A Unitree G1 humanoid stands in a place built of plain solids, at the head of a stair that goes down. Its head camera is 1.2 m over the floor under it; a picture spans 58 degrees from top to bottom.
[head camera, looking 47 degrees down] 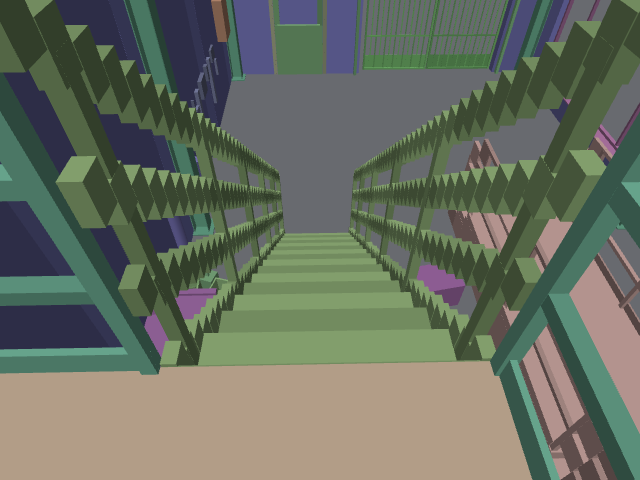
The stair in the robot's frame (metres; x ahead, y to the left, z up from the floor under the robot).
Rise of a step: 0.21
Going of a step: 0.24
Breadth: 1.01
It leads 1 degrees to the left of straight ahead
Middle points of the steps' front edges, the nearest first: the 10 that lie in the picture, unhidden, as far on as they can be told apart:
0.62 -0.03 0.00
0.85 -0.02 -0.21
1.09 -0.02 -0.42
1.33 -0.02 -0.63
1.57 -0.01 -0.84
1.80 -0.01 -1.05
2.04 0.00 -1.26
2.28 0.00 -1.47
2.52 0.01 -1.67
2.75 0.01 -1.88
